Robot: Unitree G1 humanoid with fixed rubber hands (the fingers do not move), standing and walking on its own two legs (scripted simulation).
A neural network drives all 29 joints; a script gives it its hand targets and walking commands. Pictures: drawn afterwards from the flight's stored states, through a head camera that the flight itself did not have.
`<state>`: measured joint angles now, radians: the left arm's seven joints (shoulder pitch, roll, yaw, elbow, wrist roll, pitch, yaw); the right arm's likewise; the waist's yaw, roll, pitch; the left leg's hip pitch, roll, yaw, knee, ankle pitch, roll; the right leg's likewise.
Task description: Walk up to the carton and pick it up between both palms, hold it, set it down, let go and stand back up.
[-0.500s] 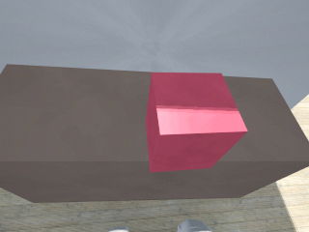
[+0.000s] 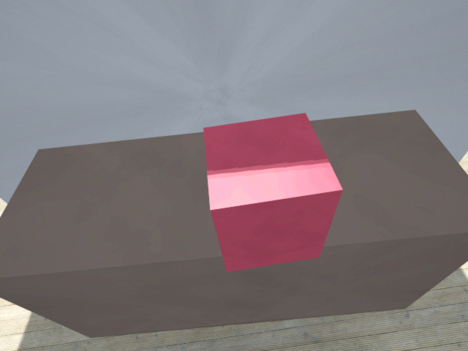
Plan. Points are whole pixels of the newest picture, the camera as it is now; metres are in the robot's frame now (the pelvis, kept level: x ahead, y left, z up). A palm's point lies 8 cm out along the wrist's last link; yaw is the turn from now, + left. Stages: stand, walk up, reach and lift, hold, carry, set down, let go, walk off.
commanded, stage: walk up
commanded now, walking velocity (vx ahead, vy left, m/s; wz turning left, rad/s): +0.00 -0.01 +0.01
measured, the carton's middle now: (264, 196) +0.41 -0.04 -0.01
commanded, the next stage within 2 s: none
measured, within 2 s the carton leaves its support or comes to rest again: neither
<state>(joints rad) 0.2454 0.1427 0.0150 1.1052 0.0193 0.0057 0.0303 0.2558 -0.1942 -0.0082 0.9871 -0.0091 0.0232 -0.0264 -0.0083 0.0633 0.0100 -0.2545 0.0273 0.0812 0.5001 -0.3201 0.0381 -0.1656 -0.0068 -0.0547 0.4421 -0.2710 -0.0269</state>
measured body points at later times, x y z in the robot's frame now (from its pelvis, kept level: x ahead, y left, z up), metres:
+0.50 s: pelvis -0.03 +0.02 -0.01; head -0.01 +0.03 +0.44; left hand +0.00 +0.27 -0.16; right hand -0.01 -0.21 -0.16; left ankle -0.01 +0.14 -0.74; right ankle -0.02 -0.10 -0.74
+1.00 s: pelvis -0.03 +0.01 -0.01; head +0.00 +0.02 +0.44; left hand -0.05 +0.24 -0.17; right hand +0.05 -0.22 -0.15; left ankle -0.01 +0.14 -0.74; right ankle -0.02 -0.10 -0.74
